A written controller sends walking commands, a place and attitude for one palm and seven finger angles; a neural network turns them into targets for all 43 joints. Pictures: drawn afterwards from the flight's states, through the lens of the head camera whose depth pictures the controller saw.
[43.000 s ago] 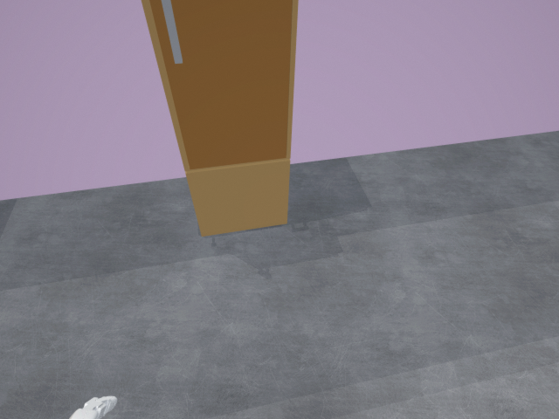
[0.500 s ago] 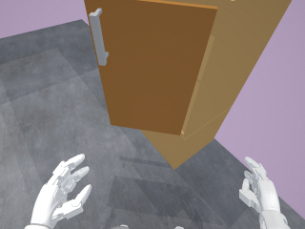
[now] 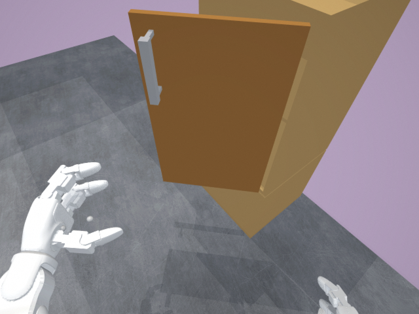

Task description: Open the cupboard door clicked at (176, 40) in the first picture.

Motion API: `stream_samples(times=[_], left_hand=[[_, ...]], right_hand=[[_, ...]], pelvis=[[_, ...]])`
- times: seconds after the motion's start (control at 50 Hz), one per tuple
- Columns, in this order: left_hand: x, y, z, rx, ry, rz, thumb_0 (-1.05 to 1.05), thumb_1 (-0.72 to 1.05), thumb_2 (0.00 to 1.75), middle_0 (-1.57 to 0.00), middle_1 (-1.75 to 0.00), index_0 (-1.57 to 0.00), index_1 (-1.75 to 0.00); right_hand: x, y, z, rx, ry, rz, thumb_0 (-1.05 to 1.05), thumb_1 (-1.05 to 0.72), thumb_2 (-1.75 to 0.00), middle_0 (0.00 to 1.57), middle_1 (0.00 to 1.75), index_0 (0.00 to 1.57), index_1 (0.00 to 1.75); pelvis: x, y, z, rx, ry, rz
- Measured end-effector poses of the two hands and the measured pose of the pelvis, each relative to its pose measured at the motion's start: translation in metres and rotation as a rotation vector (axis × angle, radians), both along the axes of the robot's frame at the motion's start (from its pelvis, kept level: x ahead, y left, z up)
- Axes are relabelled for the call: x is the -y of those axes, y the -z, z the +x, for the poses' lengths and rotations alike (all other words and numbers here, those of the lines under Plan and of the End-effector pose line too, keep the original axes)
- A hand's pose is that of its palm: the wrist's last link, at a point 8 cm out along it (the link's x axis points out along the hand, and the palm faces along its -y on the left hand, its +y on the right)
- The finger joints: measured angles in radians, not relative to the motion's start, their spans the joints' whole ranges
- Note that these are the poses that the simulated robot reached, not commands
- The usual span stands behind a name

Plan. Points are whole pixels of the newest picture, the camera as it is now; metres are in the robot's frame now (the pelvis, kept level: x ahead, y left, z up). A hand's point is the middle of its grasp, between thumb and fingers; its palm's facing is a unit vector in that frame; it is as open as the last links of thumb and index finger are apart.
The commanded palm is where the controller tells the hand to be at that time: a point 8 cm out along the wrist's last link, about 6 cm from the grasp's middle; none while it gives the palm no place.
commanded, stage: raise the hand with hooked fingers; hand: left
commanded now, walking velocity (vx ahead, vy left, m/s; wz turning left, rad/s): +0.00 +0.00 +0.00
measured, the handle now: (152, 69) +0.57 +0.18 +0.17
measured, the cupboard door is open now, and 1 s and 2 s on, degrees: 44 44 44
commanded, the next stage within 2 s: move the hooked fingers beside the handle in 1.14 s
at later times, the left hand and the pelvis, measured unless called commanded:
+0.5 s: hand (63, 168) +0.29 +0.25 +0.16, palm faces +0.04 -1.00 -0.09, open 13.9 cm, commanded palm +0.26 +0.30 +0.17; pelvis +0.02 -0.02 +0.02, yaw +1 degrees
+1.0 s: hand (75, 149) +0.31 +0.23 +0.19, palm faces +0.06 -1.00 -0.06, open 14.0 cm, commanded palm +0.28 +0.28 +0.19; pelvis +0.01 -0.04 +0.02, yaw +0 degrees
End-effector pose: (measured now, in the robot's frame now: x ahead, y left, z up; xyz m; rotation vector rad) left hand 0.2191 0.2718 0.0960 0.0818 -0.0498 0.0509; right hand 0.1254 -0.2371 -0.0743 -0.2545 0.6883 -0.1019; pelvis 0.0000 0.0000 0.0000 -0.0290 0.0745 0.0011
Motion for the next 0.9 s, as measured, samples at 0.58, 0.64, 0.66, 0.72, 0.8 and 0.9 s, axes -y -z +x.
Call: stream_samples(times=[0.58,0.64,0.66,0.72,0.8,0.9], left_hand=[[-0.039,-0.09,0.053,0.031,-0.006,0.013,-0.01,-0.5,0.31,-0.31,-1.19,-0.3,-1.19],[-0.04,-0.102,0.06,0.046,-0.009,0.013,-0.01,-0.5,0.3,-0.31,-1.2,-0.3,-1.19],[-0.041,-0.104,0.062,0.041,-0.006,0.013,-0.01,-0.5,0.3,-0.31,-1.2,-0.3,-1.19],[-0.038,-0.104,0.071,0.004,0.012,0.004,-0.01,-0.5,0.3,-0.31,-1.2,-0.3,-1.2],[-0.026,-0.093,0.075,-0.049,0.048,-0.012,-0.01,-0.5,0.3,-0.3,-1.2,-0.3,-1.2],[-0.011,-0.088,0.07,-0.013,0.047,-0.02,-0.01,-0.5,0.3,-0.31,-1.2,-0.3,-1.2]], right_hand=[[0.0,-0.028,0.066,0.097,-0.059,0.039,0.02,-0.9,-0.9,0.21,0.3,0.2,0.3],[0.009,-0.026,0.061,0.081,-0.046,0.036,0.02,-0.9,-0.9,0.21,0.3,0.2,0.3],[0.012,-0.025,0.06,0.077,-0.041,0.035,0.02,-0.9,-0.9,0.21,0.3,0.2,0.3],[0.023,-0.023,0.056,0.069,-0.021,0.033,0.02,-0.9,-0.9,0.21,0.3,0.2,0.3],[0.037,-0.023,0.052,0.07,0.005,0.029,0.02,-0.9,-0.9,0.21,0.3,0.2,0.3],[0.046,-0.027,0.05,0.086,0.021,0.02,0.02,-0.91,-0.9,0.21,0.3,0.2,0.3]], pelvis=[[0.023,-0.022,0.018,0.086,-0.019,0.014],[0.027,-0.023,0.018,0.088,-0.018,0.017],[0.029,-0.023,0.018,0.087,-0.018,0.018],[0.032,-0.024,0.017,0.08,-0.014,0.021],[0.035,-0.023,0.016,0.071,-0.002,0.025],[0.039,-0.023,0.016,0.076,0.008,0.029]])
